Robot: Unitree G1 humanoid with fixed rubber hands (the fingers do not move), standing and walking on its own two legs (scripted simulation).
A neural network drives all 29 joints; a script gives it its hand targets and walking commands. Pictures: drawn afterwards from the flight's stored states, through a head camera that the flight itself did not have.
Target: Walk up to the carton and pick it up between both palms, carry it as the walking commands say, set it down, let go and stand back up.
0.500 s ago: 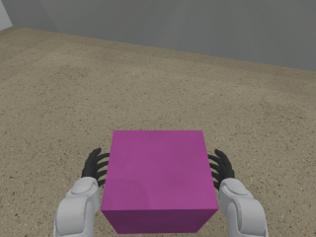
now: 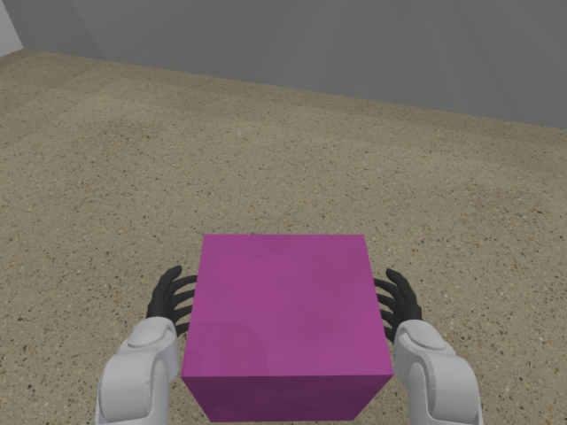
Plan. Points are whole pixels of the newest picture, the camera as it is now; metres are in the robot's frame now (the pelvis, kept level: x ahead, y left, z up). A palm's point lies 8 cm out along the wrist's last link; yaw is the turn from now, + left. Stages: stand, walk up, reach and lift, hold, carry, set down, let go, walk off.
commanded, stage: carry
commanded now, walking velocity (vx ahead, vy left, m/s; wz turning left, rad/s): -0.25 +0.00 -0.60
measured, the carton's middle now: (283, 333) +0.28 +0.00 +0.00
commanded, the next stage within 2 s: none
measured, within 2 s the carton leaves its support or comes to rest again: neither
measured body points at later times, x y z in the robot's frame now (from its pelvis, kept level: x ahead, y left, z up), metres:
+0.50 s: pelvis -0.07 +0.02 -0.02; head -0.06 +0.02 +0.43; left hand +0.20 +0.15 +0.06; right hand +0.15 -0.17 +0.06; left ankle +0.04 +0.12 -0.73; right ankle +0.01 -0.12 -0.73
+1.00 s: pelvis -0.16 +0.07 -0.01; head -0.16 +0.06 +0.44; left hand +0.12 +0.12 +0.06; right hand -0.01 -0.17 +0.06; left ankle -0.09 +0.17 -0.67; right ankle -0.17 -0.06 -0.73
